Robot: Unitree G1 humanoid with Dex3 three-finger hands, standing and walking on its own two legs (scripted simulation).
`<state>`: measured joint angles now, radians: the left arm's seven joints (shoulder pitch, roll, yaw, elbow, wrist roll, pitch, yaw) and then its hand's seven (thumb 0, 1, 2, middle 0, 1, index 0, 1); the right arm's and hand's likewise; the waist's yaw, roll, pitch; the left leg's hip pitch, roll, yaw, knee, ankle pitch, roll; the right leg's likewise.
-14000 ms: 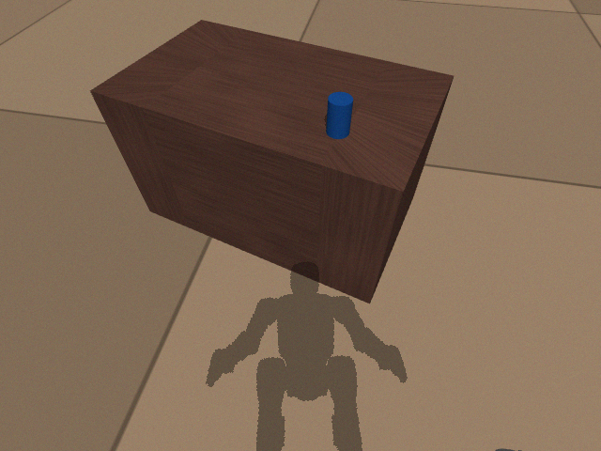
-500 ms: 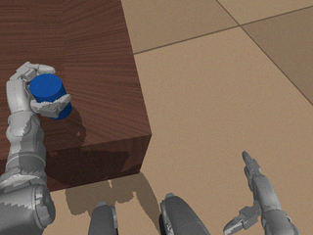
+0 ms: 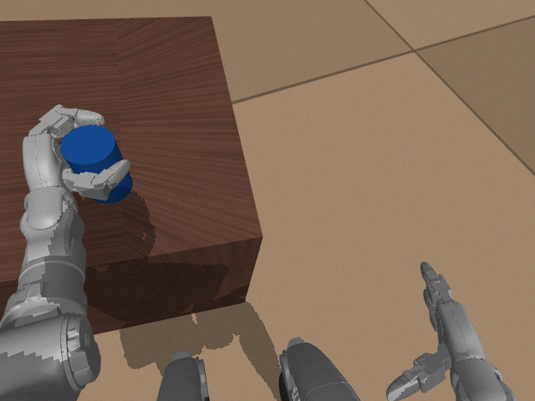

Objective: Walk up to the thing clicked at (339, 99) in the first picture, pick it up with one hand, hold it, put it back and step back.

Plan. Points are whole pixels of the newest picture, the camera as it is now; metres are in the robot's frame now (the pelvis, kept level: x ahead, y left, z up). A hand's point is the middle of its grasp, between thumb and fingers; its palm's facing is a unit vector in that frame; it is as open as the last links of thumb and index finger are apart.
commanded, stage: lift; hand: left
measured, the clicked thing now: (100, 166) +0.48 +0.19 +0.01
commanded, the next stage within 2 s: hold in 1.28 s
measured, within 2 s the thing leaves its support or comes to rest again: neither
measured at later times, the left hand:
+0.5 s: hand (75, 158) +0.42 +0.18 +0.11, palm faces +0.14 -0.99 -0.02, open 9.8 cm
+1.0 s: hand (59, 180) +0.36 +0.17 +0.16, palm faces +0.16 -0.99 -0.04, open 9.8 cm
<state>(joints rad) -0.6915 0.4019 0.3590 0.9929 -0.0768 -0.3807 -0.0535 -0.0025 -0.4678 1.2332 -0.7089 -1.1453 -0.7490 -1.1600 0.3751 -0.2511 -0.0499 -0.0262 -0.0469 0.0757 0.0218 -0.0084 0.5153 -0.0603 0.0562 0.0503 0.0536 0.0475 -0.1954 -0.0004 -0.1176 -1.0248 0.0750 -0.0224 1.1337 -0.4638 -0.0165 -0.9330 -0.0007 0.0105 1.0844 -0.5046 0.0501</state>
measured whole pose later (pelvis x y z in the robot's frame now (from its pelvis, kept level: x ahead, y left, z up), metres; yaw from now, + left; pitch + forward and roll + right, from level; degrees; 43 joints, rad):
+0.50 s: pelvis +0.01 +0.00 +0.03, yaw +1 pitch +12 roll -2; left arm -0.42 0.26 0.21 0.58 -0.14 -0.17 0.00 0.00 -0.46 1.24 -0.71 -1.14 -0.75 -1.16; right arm 0.40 -0.23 -0.08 0.11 0.00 0.07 -0.04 -0.01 0.54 -0.05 0.05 0.05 0.05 0.05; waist -0.07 0.02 -0.13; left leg -0.75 0.06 0.01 0.96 -0.42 -0.01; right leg -0.67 -0.02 0.03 0.93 -0.47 0.05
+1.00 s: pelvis +0.00 -0.01 +0.05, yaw +1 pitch +5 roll +0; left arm -0.25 0.22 0.17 0.32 -0.16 -0.03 0.02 0.00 -0.46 1.24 -0.70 -1.15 -0.74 -1.16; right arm 0.34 -0.22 -0.09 0.32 0.02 0.00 -0.08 -0.01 0.54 -0.05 0.05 0.05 0.05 0.05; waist -0.04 0.03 -0.08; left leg -0.55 0.05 0.02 0.81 -0.35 -0.02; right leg -0.49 -0.03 0.03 0.81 -0.41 0.05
